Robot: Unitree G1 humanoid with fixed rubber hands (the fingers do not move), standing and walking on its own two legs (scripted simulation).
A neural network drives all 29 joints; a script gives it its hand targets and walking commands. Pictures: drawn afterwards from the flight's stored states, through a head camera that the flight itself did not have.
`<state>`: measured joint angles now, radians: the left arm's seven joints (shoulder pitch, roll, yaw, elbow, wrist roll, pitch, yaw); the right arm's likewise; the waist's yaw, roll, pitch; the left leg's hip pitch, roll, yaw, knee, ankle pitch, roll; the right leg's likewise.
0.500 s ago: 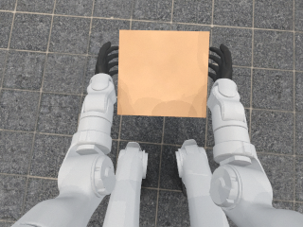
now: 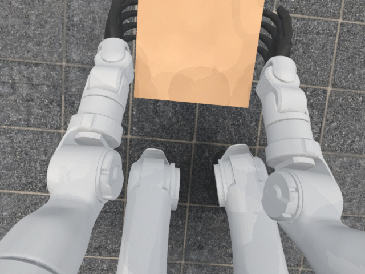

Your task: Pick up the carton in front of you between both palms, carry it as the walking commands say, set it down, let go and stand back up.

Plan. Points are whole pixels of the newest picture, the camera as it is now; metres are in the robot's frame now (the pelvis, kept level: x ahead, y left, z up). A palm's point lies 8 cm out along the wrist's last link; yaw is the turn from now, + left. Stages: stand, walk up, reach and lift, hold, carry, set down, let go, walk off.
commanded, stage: set down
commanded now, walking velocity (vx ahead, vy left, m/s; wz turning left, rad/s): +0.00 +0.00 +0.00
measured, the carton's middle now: (193, 55) +0.51 -0.01 -0.25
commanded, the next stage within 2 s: none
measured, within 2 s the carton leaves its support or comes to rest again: rests again in 0.54 s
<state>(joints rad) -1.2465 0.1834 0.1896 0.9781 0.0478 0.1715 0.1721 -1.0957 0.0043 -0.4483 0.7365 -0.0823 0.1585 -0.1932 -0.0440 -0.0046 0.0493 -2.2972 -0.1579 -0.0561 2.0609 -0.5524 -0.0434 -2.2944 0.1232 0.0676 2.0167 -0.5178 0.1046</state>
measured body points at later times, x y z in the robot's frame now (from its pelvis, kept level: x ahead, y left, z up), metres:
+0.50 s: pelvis +0.00 +0.00 -0.03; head +0.34 +0.01 +0.27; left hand +0.54 +0.14 -0.18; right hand +0.50 -0.17 -0.18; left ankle +0.10 +0.11 -0.37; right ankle +0.12 -0.13 -0.37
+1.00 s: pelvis +0.01 +0.00 -0.03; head +0.35 +0.02 +0.26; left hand +0.55 +0.14 -0.20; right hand +0.52 -0.17 -0.19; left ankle +0.10 +0.11 -0.37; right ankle +0.12 -0.13 -0.37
